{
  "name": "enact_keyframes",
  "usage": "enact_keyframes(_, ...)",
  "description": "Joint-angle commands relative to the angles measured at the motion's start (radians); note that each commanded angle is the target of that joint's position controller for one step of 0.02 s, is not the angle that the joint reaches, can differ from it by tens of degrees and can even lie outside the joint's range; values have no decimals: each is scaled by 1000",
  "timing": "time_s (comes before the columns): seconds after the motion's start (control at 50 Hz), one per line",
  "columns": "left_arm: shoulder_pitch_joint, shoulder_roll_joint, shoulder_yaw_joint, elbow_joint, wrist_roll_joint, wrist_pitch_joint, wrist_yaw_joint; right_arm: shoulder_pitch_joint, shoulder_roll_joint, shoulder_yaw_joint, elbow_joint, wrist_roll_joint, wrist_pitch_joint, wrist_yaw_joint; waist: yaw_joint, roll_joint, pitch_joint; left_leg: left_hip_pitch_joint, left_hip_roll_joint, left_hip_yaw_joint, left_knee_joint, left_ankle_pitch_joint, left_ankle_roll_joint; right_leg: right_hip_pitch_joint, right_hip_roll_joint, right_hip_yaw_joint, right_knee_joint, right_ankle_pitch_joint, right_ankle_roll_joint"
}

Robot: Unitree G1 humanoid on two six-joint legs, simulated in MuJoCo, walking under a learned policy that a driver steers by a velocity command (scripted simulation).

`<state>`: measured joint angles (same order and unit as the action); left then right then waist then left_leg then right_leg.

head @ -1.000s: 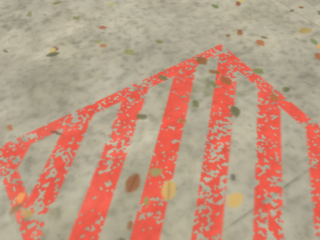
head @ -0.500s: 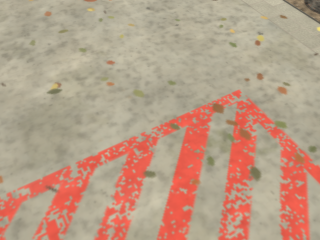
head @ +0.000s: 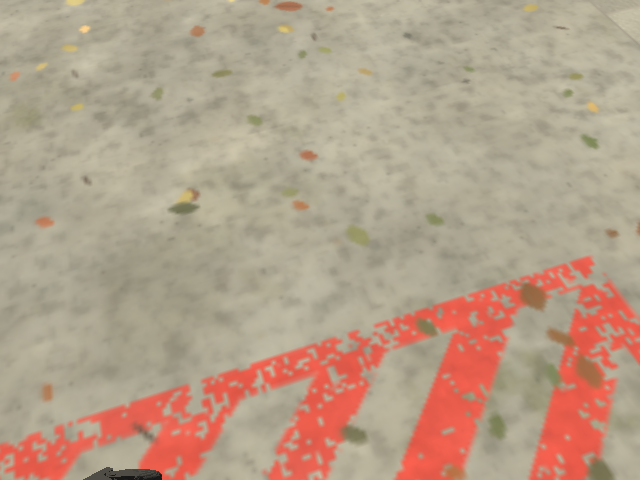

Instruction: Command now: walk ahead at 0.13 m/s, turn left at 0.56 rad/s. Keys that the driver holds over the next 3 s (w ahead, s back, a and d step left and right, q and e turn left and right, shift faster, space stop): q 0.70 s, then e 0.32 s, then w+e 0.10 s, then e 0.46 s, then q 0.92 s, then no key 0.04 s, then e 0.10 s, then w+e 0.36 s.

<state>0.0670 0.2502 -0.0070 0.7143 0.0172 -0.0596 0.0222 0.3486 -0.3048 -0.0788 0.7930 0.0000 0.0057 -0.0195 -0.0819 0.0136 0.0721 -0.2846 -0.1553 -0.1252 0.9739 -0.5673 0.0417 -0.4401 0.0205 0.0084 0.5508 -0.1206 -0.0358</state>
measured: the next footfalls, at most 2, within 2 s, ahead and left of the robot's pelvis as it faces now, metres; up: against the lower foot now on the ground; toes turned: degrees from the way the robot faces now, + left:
left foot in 0.38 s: +0.04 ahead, +0.11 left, +0.00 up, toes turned +15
right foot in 0.82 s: +0.11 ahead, -0.07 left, +0.00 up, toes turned +28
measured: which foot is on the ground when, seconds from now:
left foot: up 0.00-0.36, down 0.38-0.84, up 0.86-1.00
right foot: down 0.00-0.38, up 0.40-0.80, down 0.82-1.00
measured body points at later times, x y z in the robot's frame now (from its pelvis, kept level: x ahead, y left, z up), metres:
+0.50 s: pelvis +0.01 +0.02 +0.01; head +0.03 +0.06 +0.46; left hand +0.04 +0.31 -0.12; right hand +0.21 -0.21 -0.08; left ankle +0.00 +0.10 -0.73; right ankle +0.08 -0.11 -0.67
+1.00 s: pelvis +0.03 -0.01 +0.01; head +0.05 -0.02 +0.46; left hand +0.04 +0.27 -0.09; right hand +0.24 -0.19 -0.11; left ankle -0.02 +0.11 -0.73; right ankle +0.07 -0.09 -0.73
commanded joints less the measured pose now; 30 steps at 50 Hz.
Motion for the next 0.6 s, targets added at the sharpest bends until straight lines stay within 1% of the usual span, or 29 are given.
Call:
enact_keyframes(0.02,118,81,31,-44,-7,19,11,61,-106,-26,-50,-22,22,5,60,-68,-204,-226,99,45,249,32,-40,367,-351,305,-176,490,-181)
enact_keyframes(0.04,97,86,31,-46,-1,23,18,29,-97,-25,-62,-26,36,17,56,-122,-158,-223,119,52,233,72,-56,309,-309,232,-208,441,-163)
enact_keyframes(0.06,92,101,37,-40,3,26,21,38,-86,-23,-61,-26,49,27,49,-156,-139,-191,114,72,243,101,-71,253,-277,171,-226,441,-162)
enact_keyframes(0.08,97,110,42,-35,6,26,19,41,-80,-21,-65,-20,57,32,43,-161,-144,-172,110,80,237,120,-77,229,-269,135,-230,448,-166)
enact_keyframes(0.1,101,113,45,-34,9,24,17,35,-76,-20,-71,-15,61,35,40,-153,-156,-167,108,86,224,129,-81,227,-271,113,-234,444,-174)
enact_keyframes(0.12,103,115,48,-33,11,24,16,23,-72,-18,-77,-14,65,36,40,-147,-160,-168,112,90,203,137,-82,224,-277,96,-241,413,-181)
enact_keyframes(0.18,106,124,57,-29,13,33,14,-38,-61,-9,-103,-20,78,45,52,-160,-147,-167,145,111,85,169,-76,208,-291,63,-273,207,-183)
enact_keyframes(0.22,103,137,65,-28,15,41,10,-83,-51,0,-124,-19,83,54,63,-175,-135,-118,163,131,-30,178,-65,179,-290,33,-285,68,-172)
enact_keyframes(0.26,115,159,76,-24,19,50,3,-112,-52,5,-140,-14,82,60,77,-184,-135,-62,160,162,-122,160,-50,169,-300,15,-276,8,-164)
enact_keyframes(0.3,133,180,86,-17,20,59,-2,-125,-59,6,-154,-12,76,61,86,-183,-137,-25,152,186,-203,142,-33,182,-319,9,-246,-7,-154)
enact_keyframes(0.32,134,191,91,-15,16,64,-3,-120,-57,7,-157,-12,71,62,79,-176,-137,6,147,197,-269,159,-21,182,-322,-1,-218,-6,-140)
enact_keyframes(0.34,128,198,95,-14,8,70,-3,-93,-52,7,-151,-13,63,62,58,-155,-138,72,134,210,-375,213,-5,158,-312,-30,-168,-13,-110)
enact_keyframes(0.36,155,190,97,-4,8,76,-3,-61,-65,4,-139,-16,53,58,49,-100,-133,142,127,176,-489,267,12,109,-289,-66,-92,-54,-57)
enact_keyframes(0.38,197,143,90,-1,12,86,-10,-49,-126,-8,-141,-27,40,46,55,115,-94,168,281,-78,-690,246,47,3,-203,-162,122,-213,24)
enact_keyframes(0.4,147,90,74,-78,6,95,0,-64,-286,-45,-177,-27,39,40,53,336,-25,125,540,-462,-750,478,180,-232,-9,-161,285,-503,90)
enact_keyframes(0.42,66,131,80,-81,19,107,7,-7,-259,-52,-158,-36,42,26,-2,195,-31,77,525,-401,-727,532,244,-203,-39,-14,462,-479,82)
enact_keyframes(0.44,87,121,81,-72,2,110,0,-61,-205,-34,-158,-28,44,17,49,152,-29,49,455,-304,-711,512,228,-182,-48,23,496,-389,75)
enact_keyframes(0.46,119,126,84,-51,-8,104,-5,-138,-168,-24,-167,-22,47,15,92,122,-20,36,378,-224,-705,483,183,-157,-54,33,479,-299,69)
enact_keyframes(0.48,144,139,90,-36,3,98,-7,-181,-153,-20,-179,-17,44,14,107,143,-43,60,333,-183,-686,540,162,-145,-43,20,489,-252,65)
enact_keyframes(0.5,171,146,93,-19,13,97,-10,-189,-129,-14,-186,-12,41,15,107,137,-80,88,310,-158,-665,631,165,-123,-33,10,513,-237,70)
enact_keyframes(0.52,172,143,94,-19,14,98,-13,-169,-120,-12,-184,-7,38,18,101,111,-107,113,309,-159,-650,687,170,-116,-26,10,522,-240,74)
enact_keyframes(0.54,162,133,91,-24,10,99,-14,-145,-124,-14,-177,-5,35,20,92,93,-117,141,312,-169,-641,711,176,-124,-24,14,507,-242,78)
enact_keyframes(0.56,146,122,88,-32,6,101,-14,-122,-132,-19,-170,-5,33,21,81,89,-116,169,316,-186,-636,710,181,-139,-25,19,474,-247,82)
enact_keyframes(0.6,113,113,82,-47,2,105,-10,-84,-143,-25,-162,-8,34,19,57,107,-110,206,322,-229,-627,681,193,-154,-22,27,400,-260,83)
